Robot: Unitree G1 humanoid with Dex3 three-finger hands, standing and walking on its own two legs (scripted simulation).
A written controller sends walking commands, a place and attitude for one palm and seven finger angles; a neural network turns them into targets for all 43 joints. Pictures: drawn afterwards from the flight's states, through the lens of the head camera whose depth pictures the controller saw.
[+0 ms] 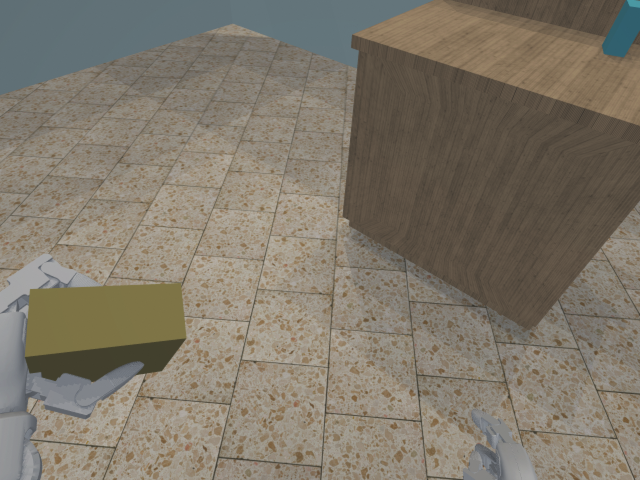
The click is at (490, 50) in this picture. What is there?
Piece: table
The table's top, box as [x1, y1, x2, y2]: [351, 0, 639, 144]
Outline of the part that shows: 352,34 351,47 639,144 639,45 632,44 624,57 607,55 603,53 601,44 605,37 451,0 433,0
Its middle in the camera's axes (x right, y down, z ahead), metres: +0.61 -0.53 +1.13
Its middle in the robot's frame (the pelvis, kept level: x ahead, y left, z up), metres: +1.24 -0.54 +0.05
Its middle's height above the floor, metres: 0.83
